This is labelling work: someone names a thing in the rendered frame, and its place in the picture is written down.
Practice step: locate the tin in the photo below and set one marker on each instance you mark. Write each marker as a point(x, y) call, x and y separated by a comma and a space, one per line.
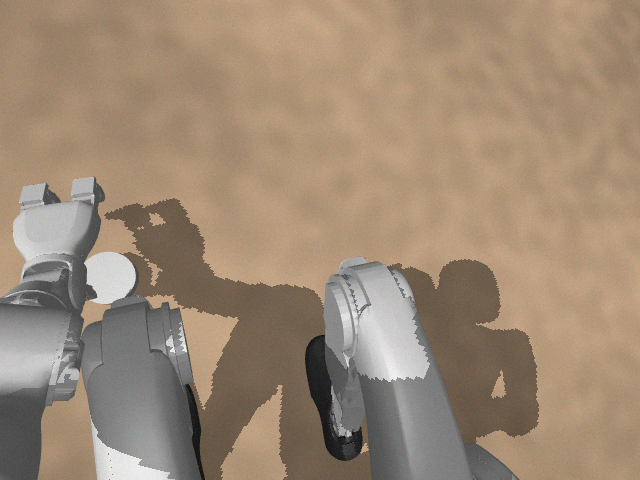
point(112, 276)

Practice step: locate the right robot hand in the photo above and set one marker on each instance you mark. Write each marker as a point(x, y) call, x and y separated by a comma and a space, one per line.
point(485, 466)

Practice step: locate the right robot foot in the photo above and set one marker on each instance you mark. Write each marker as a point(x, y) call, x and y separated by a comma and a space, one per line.
point(319, 381)

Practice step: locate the left robot foot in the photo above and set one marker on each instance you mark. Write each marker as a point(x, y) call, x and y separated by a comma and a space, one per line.
point(196, 427)

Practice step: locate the left robot arm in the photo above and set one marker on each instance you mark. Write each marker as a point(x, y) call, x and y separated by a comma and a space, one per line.
point(40, 355)

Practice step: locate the left robot hand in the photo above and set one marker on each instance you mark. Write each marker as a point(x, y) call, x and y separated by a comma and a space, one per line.
point(46, 225)

